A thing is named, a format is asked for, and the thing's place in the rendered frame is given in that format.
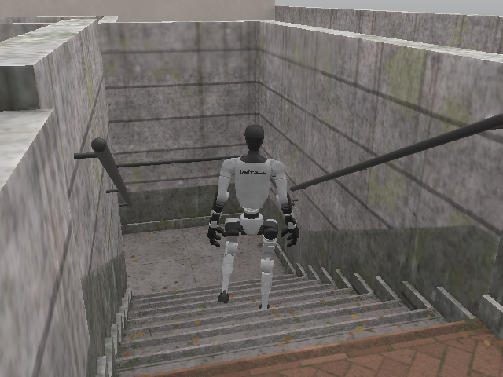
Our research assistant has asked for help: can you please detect stairs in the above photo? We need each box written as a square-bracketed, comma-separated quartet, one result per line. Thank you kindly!
[116, 273, 449, 377]

